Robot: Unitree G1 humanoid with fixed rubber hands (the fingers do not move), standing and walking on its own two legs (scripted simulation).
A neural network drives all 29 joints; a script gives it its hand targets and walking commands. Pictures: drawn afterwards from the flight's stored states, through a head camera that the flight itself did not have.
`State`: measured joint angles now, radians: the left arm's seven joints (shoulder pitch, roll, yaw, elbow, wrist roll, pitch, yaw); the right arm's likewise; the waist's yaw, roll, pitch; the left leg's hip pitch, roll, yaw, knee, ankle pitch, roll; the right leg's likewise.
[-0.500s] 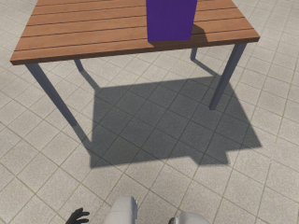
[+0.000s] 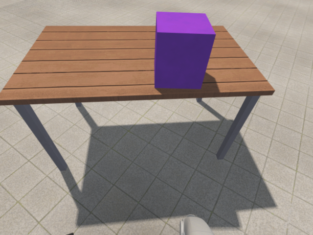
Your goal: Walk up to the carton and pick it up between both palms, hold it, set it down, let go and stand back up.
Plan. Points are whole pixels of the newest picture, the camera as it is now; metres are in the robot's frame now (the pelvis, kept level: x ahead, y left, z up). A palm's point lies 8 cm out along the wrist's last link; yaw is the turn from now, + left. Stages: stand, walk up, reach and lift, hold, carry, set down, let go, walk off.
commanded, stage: walk up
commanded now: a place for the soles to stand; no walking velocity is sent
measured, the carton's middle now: (179, 51) +0.82 -0.08 +0.05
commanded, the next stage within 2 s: none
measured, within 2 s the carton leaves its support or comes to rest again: neither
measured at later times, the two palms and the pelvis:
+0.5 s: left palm out of the picture +0.14 +0.18 -0.12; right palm (260, 181) +0.29 -0.31 -0.08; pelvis +0.17 -0.07 +0.00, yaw +4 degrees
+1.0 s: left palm (131, 157) +0.38 +0.10 -0.10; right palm (279, 171) +0.35 -0.42 -0.13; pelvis +0.26 -0.15 -0.01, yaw +3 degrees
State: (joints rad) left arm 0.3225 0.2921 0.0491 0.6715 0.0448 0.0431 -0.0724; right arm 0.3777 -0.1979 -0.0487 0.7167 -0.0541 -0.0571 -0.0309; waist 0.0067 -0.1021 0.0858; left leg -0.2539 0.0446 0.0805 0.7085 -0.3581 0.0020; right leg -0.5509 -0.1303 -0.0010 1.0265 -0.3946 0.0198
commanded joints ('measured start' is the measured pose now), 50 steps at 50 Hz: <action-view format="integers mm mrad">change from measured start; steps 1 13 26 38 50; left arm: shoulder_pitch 65 108 90 28 -123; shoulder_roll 66 184 57 58 171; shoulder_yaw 31 44 -15 11 43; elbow -88 -72 -65 -83 -150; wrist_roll -4 -16 1 -19 -24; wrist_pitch -37 -82 -60 14 -36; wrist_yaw -11 76 50 32 91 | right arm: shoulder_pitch -29 59 263 -87 -31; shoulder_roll -265 -160 -243 -232 -204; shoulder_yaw -81 -46 -106 -48 -21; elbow -98 -126 -107 -142 -120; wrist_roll -3 -3 -6 3 51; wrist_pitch -24 21 -19 -15 82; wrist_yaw -1 25 -5 -28 1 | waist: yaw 3 30 -125 13 8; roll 268 -69 281 319 -124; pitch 61 46 -165 28 -95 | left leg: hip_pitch -198 -439 388 -160 -222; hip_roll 248 65 159 256 12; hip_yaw -284 -133 -373 -260 -131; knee -391 612 -218 -302 400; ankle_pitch -361 -137 -17 296 -258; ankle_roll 217 10 130 233 -20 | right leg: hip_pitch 98 288 -93 71 230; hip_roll -3 -246 54 -7 -171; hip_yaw -19 386 -148 47 325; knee -133 -735 1 -14 -637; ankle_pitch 70 -125 23 16 128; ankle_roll -20 -248 -63 -1 -253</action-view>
